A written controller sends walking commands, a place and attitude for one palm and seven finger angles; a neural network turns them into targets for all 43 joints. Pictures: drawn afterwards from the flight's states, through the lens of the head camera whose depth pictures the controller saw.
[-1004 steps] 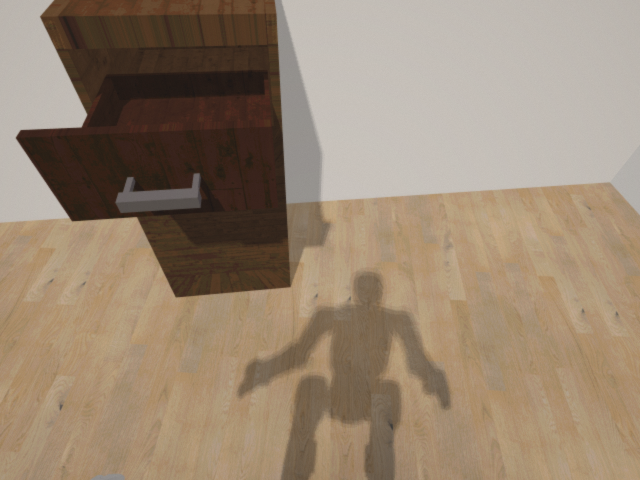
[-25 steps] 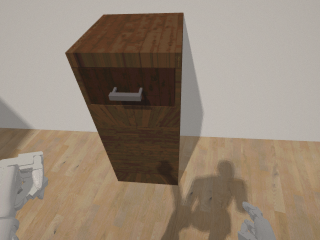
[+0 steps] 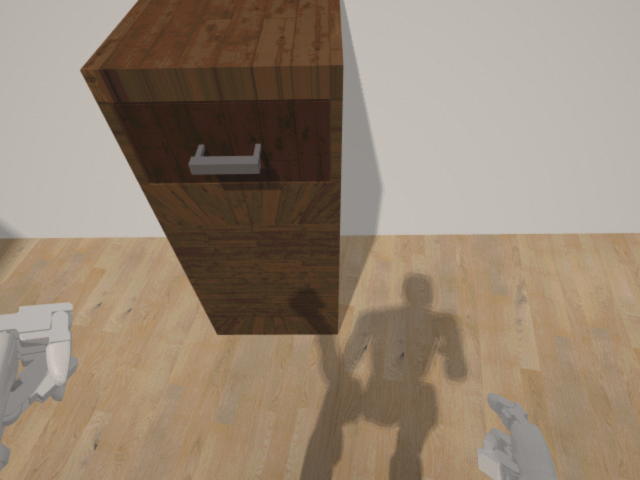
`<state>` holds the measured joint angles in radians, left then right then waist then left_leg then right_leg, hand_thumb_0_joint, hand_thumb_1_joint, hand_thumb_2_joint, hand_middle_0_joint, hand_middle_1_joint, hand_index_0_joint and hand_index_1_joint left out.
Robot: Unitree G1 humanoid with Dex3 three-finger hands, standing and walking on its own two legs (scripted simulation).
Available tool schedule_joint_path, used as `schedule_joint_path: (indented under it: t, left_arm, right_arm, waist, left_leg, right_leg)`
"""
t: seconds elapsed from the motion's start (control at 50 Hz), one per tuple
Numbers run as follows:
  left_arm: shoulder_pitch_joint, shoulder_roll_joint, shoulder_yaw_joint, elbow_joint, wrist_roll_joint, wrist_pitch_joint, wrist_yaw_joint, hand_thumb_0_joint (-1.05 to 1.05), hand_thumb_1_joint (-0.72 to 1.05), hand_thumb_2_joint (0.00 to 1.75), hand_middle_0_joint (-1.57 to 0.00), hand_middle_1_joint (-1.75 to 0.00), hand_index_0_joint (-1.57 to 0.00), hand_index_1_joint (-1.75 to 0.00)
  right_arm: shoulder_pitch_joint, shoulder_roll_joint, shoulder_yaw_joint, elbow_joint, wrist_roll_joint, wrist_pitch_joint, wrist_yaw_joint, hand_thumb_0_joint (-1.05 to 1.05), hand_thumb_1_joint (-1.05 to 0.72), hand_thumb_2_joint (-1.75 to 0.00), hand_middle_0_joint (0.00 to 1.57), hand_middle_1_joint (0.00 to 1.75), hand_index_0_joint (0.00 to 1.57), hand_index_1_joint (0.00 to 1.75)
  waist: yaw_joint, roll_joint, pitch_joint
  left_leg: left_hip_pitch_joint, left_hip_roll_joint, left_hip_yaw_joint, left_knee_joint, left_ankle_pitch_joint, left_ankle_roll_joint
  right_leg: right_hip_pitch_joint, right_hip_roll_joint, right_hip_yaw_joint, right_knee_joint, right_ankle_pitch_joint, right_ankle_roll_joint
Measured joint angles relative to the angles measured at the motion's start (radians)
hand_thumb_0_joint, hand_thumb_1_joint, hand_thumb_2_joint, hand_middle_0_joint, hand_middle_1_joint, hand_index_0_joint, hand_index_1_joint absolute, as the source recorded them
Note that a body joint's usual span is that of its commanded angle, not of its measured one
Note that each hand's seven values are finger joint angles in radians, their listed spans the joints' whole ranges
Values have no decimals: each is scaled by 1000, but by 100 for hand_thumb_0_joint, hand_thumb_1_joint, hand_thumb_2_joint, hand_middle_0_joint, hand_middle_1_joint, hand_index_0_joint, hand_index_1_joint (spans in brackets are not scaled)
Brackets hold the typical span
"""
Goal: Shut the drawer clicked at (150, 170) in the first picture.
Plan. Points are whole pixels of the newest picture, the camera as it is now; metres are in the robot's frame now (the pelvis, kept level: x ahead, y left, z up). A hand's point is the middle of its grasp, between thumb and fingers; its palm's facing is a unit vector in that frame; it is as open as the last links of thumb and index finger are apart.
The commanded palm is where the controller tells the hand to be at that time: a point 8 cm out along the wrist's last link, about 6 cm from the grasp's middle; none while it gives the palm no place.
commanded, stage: step back with the hand held close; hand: left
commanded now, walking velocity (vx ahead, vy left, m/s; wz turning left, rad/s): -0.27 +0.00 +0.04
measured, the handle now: (227, 157) +0.63 +0.22 +0.03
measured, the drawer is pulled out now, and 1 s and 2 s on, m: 0.00 0.00 0.00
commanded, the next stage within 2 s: stop stepping back and stand still in 0.94 s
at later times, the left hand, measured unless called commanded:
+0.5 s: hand out of the picture +0.09 +0.25 +0.16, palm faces +0.39 -0.77 -0.51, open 3.3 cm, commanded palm +0.03 +0.29 +0.17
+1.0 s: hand out of the picture +0.05 +0.24 +0.16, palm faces +0.30 -0.84 -0.44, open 3.2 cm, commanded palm -0.02 +0.28 +0.17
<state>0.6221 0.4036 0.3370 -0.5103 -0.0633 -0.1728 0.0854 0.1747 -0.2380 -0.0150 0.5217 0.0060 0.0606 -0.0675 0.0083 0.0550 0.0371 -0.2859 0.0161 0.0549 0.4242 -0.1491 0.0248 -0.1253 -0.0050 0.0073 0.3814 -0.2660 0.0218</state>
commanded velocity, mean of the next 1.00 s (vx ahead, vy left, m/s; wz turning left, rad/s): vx -0.35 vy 0.00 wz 0.00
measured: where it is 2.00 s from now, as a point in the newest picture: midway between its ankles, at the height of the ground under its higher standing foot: outside the picture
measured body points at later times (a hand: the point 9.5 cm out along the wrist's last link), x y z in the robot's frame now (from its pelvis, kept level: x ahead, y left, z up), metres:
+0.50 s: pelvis -0.08 +0.00 -0.01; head -0.05 +0.00 +0.44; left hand +0.07 +0.29 +0.19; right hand +0.11 -0.22 -0.10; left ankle +0.04 +0.10 -0.74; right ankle -0.04 -0.13 -0.74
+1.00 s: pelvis -0.15 +0.01 -0.01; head -0.13 +0.02 +0.44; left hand +0.03 +0.28 +0.18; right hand +0.02 -0.23 -0.10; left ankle -0.07 +0.09 -0.74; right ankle -0.20 -0.12 -0.74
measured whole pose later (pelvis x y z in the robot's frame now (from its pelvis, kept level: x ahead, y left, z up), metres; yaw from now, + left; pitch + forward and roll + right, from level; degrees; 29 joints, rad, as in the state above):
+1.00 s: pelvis -0.15 +0.01 -0.01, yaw -1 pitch +2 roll -2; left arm 0.59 0.42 0.35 -0.60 -0.05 -0.27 0.12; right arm 0.19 -0.19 0.00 0.63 -0.01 -0.05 -0.07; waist 0.01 0.00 0.00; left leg -0.43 -0.01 0.01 0.53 -0.11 0.03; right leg -0.21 0.06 0.03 0.53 -0.35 0.00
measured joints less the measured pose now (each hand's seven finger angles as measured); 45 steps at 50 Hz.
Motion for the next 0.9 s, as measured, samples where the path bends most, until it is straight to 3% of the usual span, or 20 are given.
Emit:
schedule_joint_path:
  t: [0.16, 0.4, 0.56, 0.64, 0.74, 0.8, 0.84, 0.9]
  left_arm:
    - [19, 15, 21, -39, -3, -29, 24, 1, 89, 90, -140, -160, -141, -160]
    - [6, 11, 51, -50, 28, -90, 40, 1, 89, 90, -140, -160, -141, -160]
    - [11, -34, 21, -82, 28, -102, 60, 1, 89, 90, -140, -160, -141, -160]
    - [-53, -29, 13, -59, 30, -100, 62, 1, 89, 90, -141, -160, -141, -160]
    - [-68, 21, 63, -38, 39, -103, 49, 1, 89, 90, -140, -160, -141, -160]
    - [-14, 34, 81, -82, 16, -108, 51, 1, 89, 90, -140, -160, -141, -160]
    - [20, 44, 92, -116, 6, -119, 50, 1, 89, 90, -140, -160, -141, -160]
    - [-1, 13, 35, -107, 13, -128, 43, 1, 89, 90, -140, -160, -141, -160]
  right_arm:
    - [15, 13, 1, 2, 5, -17, -4, 1, -90, -90, 20, 30, 20, 30]
    - [27, 25, 10, 4, -1, -105, -10, 1, -90, -90, 20, 30, 20, 30]
    - [21, 13, -1, 72, -13, -119, -1, 1, -90, -90, 20, 30, 20, 30]
    - [13, 12, -3, 82, -10, -113, -15, 1, -90, -90, 20, 30, 20, 30]
    - [24, 45, -3, 58, -22, -141, -1, 1, -90, -90, 20, 30, 20, 30]
    - [33, 58, 4, 54, -27, -160, 20, 1, -90, -90, 20, 30, 20, 30]
    - [23, 65, 11, 52, -30, -165, 30, 1, -90, -90, 20, 30, 20, 30]
    - [-5, 53, 10, 97, -28, -150, 27, 1, -90, -90, 20, 30, 20, 30]
  waist:
    - [-8, -8, 17]
    - [-11, -1, 24]
    - [24, 1, 1]
    - [8, -11, 7]
    - [-30, -11, -9]
    - [-18, -27, -43]
    - [5, -61, -55]
    - [22, -36, -29]
  left_leg:
    - [-54, 1, -6, 22, 28, 10]
    - [-142, -8, -38, 74, 55, 21]
    - [-180, -15, -68, 204, -118, -15]
    - [-161, -18, -74, 148, 46, 17]
    - [-190, 9, -85, 81, 94, 38]
    - [-218, 18, -69, 29, 143, 14]
    - [-252, 12, -31, 31, 154, 0]
    - [-276, 11, -50, 153, -22, -30]
  right_leg:
    - [-57, 2, -6, 35, 19, 8]
    - [-153, 17, -7, 137, 16, 3]
    - [-181, 32, -3, 148, 46, -5]
    - [-199, 38, 1, 176, 25, 8]
    - [-226, 106, 7, 417, -137, -9]
    - [-138, 99, -22, 298, -200, -30]
    - [-67, 69, -5, 120, -140, -47]
    - [-70, 82, 6, 109, -74, -47]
